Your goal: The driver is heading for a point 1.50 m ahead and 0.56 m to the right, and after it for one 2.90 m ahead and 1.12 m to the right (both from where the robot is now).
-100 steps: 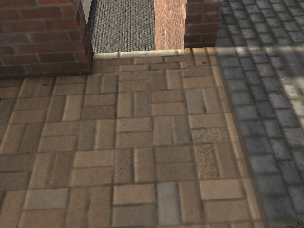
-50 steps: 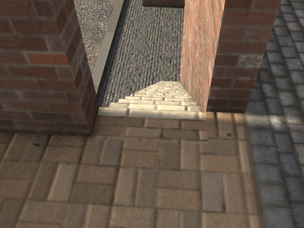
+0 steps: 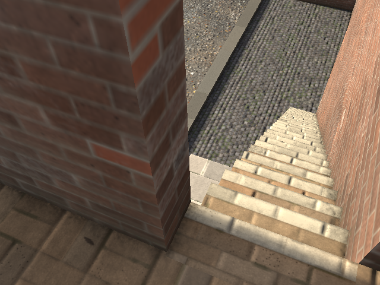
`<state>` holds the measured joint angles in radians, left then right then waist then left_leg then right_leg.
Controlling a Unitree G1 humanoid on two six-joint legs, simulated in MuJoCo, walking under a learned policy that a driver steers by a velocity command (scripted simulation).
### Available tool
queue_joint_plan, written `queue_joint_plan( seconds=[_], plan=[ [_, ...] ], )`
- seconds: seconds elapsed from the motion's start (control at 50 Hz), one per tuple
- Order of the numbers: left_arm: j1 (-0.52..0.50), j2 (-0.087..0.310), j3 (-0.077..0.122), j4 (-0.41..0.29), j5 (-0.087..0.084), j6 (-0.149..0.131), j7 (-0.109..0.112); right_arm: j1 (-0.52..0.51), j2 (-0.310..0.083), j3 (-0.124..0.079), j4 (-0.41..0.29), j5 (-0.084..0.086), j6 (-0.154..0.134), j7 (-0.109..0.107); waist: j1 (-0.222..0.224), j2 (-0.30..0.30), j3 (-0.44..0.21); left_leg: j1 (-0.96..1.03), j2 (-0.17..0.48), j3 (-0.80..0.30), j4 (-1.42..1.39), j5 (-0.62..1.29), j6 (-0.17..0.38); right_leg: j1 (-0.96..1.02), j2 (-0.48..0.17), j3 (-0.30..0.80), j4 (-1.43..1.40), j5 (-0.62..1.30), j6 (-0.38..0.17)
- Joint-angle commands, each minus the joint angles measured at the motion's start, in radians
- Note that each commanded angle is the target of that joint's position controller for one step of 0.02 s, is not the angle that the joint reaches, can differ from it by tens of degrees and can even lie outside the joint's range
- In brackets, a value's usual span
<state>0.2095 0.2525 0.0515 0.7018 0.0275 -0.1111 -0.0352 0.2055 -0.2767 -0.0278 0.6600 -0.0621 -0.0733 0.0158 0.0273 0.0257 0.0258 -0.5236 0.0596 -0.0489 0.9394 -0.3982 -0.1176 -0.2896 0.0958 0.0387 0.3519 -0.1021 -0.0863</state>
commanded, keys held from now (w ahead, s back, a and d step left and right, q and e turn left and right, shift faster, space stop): e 0.90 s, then no key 0.10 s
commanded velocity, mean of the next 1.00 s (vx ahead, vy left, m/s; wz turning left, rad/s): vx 0.02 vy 0.00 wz -0.52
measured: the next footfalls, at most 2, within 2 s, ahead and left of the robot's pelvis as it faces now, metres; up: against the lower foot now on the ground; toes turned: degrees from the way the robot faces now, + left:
left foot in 0.28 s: +0.14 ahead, +0.14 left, +0.00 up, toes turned -13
right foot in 0.80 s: +0.00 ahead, -0.08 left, +0.00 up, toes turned -32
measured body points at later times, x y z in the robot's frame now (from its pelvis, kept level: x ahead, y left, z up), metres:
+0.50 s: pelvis +0.07 +0.06 +0.01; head +0.09 +0.06 +0.46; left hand +0.28 +0.30 -0.09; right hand +0.15 -0.26 -0.06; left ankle +0.10 +0.15 -0.74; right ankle -0.03 -0.07 -0.63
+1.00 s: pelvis +0.02 -0.01 +0.01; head +0.04 -0.03 +0.46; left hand +0.30 +0.14 -0.08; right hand -0.03 -0.33 -0.09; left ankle +0.11 +0.12 -0.67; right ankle -0.03 -0.06 -0.74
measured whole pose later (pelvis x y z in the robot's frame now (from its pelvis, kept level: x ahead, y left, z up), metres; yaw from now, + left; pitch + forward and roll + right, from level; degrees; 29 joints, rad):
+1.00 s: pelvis +0.02 -0.01 +0.01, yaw -35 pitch +2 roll +1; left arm 0.24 0.31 0.08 0.68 0.02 -0.12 -0.04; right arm 0.19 -0.32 -0.08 0.72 -0.05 -0.07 -0.03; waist -0.02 -0.02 0.03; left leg -0.49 0.04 0.00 0.98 -0.37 -0.07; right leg -0.13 0.06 0.04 0.28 -0.17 -0.08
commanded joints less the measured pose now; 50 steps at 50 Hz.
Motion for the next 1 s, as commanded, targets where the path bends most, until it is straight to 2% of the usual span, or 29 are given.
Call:
queue_joint_plan(
  seconds=[0.02,0.06,0.1,0.18,0.24,0.28,0.3,0.32,0.34,0.36,0.4,0.42,0.44,0.46,0.5,0.54,0.62,0.68,0.72,0.74,0.78,0.8,0.82,0.84,0.86,0.88,0.9,0.94,1.0],
  plan=[
    [-0.075,0.216,0.074,-0.116,-0.001,-0.019,-0.011,0.086,-0.062,-0.005,-0.039,0.017,0.0,0.006,-0.042,-0.072,-0.123,0.134,-0.025,0.036,-0.111,0.09,-0.021,-0.002,-0.216,0.204,-0.081,0.309,-0.203],
    [-0.039,0.208,0.08,-0.126,0.011,-0.022,-0.021,0.052,-0.102,-0.01,-0.045,0.019,-0.009,-0.008,-0.02,-0.071,-0.14,0.071,-0.015,-0.006,-0.166,0.077,-0.003,0.116,-0.286,0.29,-0.014,0.472,-0.239],
    [0.015,0.198,0.083,-0.12,0.004,-0.025,-0.012,0.01,-0.106,-0.003,-0.054,0.021,-0.008,-0.032,0.007,-0.08,-0.151,-0.019,-0.008,-0.039,-0.193,0.082,0.018,0.227,-0.327,0.376,0.01,0.519,-0.265],
    [0.001,0.187,0.076,-0.143,0.005,0.003,-0.01,-0.01,-0.137,-0.006,-0.063,0.008,-0.009,-0.052,0.002,-0.102,-0.141,-0.008,-0.028,-0.04,-0.234,0.065,0.051,0.224,-0.309,0.433,0.022,0.372,-0.23],
    [-0.014,0.214,0.078,-0.127,-0.005,0.014,-0.016,0.004,-0.132,-0.006,-0.068,0.036,-0.018,-0.039,-0.029,-0.084,-0.137,0.115,-0.072,-0.015,-0.395,0.203,0.091,0.175,-0.266,0.44,0.057,0.389,-0.189],
    [-0.007,0.193,0.07,-0.123,0.001,0.028,-0.031,0.001,-0.142,-0.006,-0.064,0.061,-0.01,-0.034,-0.034,-0.094,-0.129,0.249,-0.052,-0.021,-0.544,0.45,0.164,0.126,-0.247,0.448,0.062,0.36,-0.143],
    [0.026,0.165,0.059,-0.122,-0.002,0.034,-0.033,0.015,-0.183,-0.015,-0.077,0.065,-0.013,-0.036,-0.032,-0.048,-0.183,0.379,0.04,-0.087,-0.553,0.678,0.261,0.072,-0.189,0.394,0.118,0.215,-0.077],
    [0.105,0.102,0.036,-0.136,0.007,0.034,-0.023,0.037,-0.255,-0.039,-0.096,0.067,-0.021,-0.042,-0.005,0.119,-0.293,0.626,0.269,-0.323,-0.572,0.923,0.49,-0.112,-0.051,0.25,0.263,-0.116,0.032],
    [0.095,0.13,0.042,-0.135,0.021,0.029,-0.012,0.1,-0.247,-0.048,-0.1,0.041,-0.025,-0.034,-0.069,0.112,-0.258,0.702,0.412,-0.462,-0.604,0.976,0.596,-0.297,0.01,0.167,0.472,-0.556,0.112],
    [0.106,0.177,0.057,-0.114,0.027,0.032,0.002,0.083,-0.256,-0.056,-0.096,0.014,-0.025,-0.037,-0.064,0.011,-0.166,0.614,0.416,-0.399,-0.636,0.932,0.557,-0.332,-0.021,0.136,0.686,-0.592,0.149],
    [0.138,0.248,0.083,-0.075,0.03,0.041,0.024,-0.073,-0.178,-0.036,-0.126,0.03,-0.028,-0.021,-0.002,0.071,-0.103,0.446,0.299,-0.199,-0.662,0.814,0.411,-0.302,-0.074,0.107,0.834,-0.458,0.193],
    [0.133,0.231,0.073,-0.079,0.038,0.041,0.022,-0.141,-0.152,-0.028,-0.146,0.041,-0.034,-0.026,0.016,0.115,-0.095,0.359,0.259,-0.118,-0.681,0.796,0.387,-0.236,-0.079,0.079,0.868,-0.404,0.206],
    [0.14,0.21,0.067,-0.072,0.041,0.039,0.017,-0.157,-0.162,-0.029,-0.153,0.03,-0.034,-0.029,0.021,0.112,-0.113,0.32,0.233,-0.069,-0.686,0.782,0.387,-0.192,-0.074,0.038,0.932,-0.338,0.215],
    [0.131,0.171,0.052,-0.071,0.045,0.033,0.008,-0.166,-0.205,-0.047,-0.158,0.027,-0.03,-0.029,0.024,0.086,-0.08,0.262,0.196,0.009,-0.687,0.804,0.394,-0.167,-0.072,-0.019,0.967,-0.308,0.216],
    [0.136,0.164,0.036,-0.048,0.019,0.03,-0.009,-0.15,-0.207,-0.058,-0.17,0.027,-0.023,-0.03,-0.004,0.06,-0.09,0.303,0.168,0.085,-0.698,0.729,0.391,-0.158,-0.099,-0.054,0.839,-0.249,0.23],
    [0.103,0.155,0.029,-0.052,0.013,0.033,-0.017,-0.068,-0.225,-0.074,-0.149,0.027,-0.008,-0.034,-0.049,0.08,-0.085,0.408,0.205,0.077,-0.688,0.665,0.4,-0.186,-0.136,-0.07,0.656,-0.247,0.24],
    [0.049,0.134,0.007,-0.067,0.022,0.057,0.01,0.065,-0.255,-0.115,-0.101,0.041,0.012,-0.028,-0.113,0.101,-0.069,0.551,0.322,-0.009,-0.694,0.547,0.434,-0.188,-0.16,-0.089,0.342,-0.294,0.201],
    [0.074,0.158,0.01,-0.042,0.016,0.052,0.022,0.012,-0.234,-0.122,-0.106,0.017,0.0,-0.036,-0.092,0.13,-0.084,0.535,0.342,-0.023,-0.729,0.426,0.412,-0.124,-0.141,-0.092,0.241,-0.244,0.137],
    [0.083,0.167,0.017,-0.034,0.012,0.041,0.011,-0.034,-0.224,-0.125,-0.106,0.002,-0.008,-0.05,-0.074,0.129,-0.115,0.522,0.32,0.023,-0.718,0.376,0.366,-0.048,-0.123,-0.098,0.194,-0.211,0.087],
    [0.087,0.166,0.025,-0.04,-0.005,0.034,0.002,-0.084,-0.22,-0.126,-0.11,0.006,-0.008,-0.058,-0.045,0.142,-0.121,0.491,0.298,0.06,-0.689,0.345,0.337,0.013,-0.107,-0.111,0.141,-0.165,0.056],
    [0.105,0.185,0.049,-0.037,-0.03,0.027,-0.02,-0.109,-0.205,-0.116,-0.089,-0.005,0.004,-0.06,-0.012,0.1,-0.102,0.411,0.281,0.097,-0.625,0.227,0.268,0.139,-0.079,-0.125,-0.046,0.01,-0.016],
    [0.11,0.198,0.066,-0.044,-0.03,0.021,-0.012,-0.05,-0.154,-0.101,-0.051,-0.011,0.013,-0.056,-0.016,0.035,-0.12,0.34,0.238,0.141,-0.542,0.146,0.215,0.247,-0.107,-0.083,-0.092,0.124,-0.066],
    [0.152,0.293,0.088,-0.065,-0.028,0.01,0.02,-0.017,-0.058,-0.073,-0.102,-0.028,0.012,-0.054,-0.038,-0.201,-0.2,0.164,0.074,0.288,-0.241,-0.131,0.084,0.425,-0.347,0.215,-0.059,0.596,-0.272],
    [0.159,0.342,0.099,-0.089,-0.001,-0.013,0.025,-0.041,-0.068,-0.064,-0.117,-0.016,-0.015,-0.051,-0.008,-0.148,-0.138,-0.05,-0.037,0.125,-0.153,-0.257,0.05,0.438,-0.479,0.439,-0.097,0.477,-0.38],
    [0.16,0.285,0.093,-0.041,0.032,-0.034,0.028,-0.114,-0.118,-0.077,-0.104,0.007,-0.014,-0.047,0.016,-0.104,-0.05,-0.12,-0.009,0.02,-0.067,-0.195,0.056,0.399,-0.422,0.365,-0.119,0.308,-0.295],
    [0.087,0.239,0.084,-0.051,0.012,-0.042,0.014,-0.082,-0.176,-0.095,-0.069,0.019,-0.018,-0.065,-0.023,-0.154,-0.025,-0.123,0.003,0.03,0.014,-0.144,0.061,0.352,-0.372,0.279,-0.131,0.251,-0.237],
    [0.045,0.212,0.074,-0.068,-0.014,-0.039,0.009,-0.029,-0.211,-0.11,-0.028,0.009,-0.021,-0.075,-0.05,-0.159,-0.034,-0.094,0.008,0.018,0.049,-0.111,0.061,0.306,-0.351,0.256,-0.137,0.252,-0.205],
    [-0.015,0.194,0.061,-0.094,-0.017,-0.024,0.005,-0.008,-0.163,-0.087,-0.005,-0.005,-0.01,-0.066,-0.084,-0.143,-0.028,-0.008,0.004,0.016,0.094,-0.011,0.06,0.183,-0.32,0.191,-0.14,0.306,-0.166],
    [-0.022,0.199,0.067,-0.128,0.0,-0.02,-0.003,0.042,-0.132,-0.071,0.051,0.02,0.007,-0.036,-0.069,-0.121,-0.051,0.017,-0.007,0.033,0.089,0.095,0.027,0.179,-0.305,0.16,-0.117,0.387,-0.188]
  ],
)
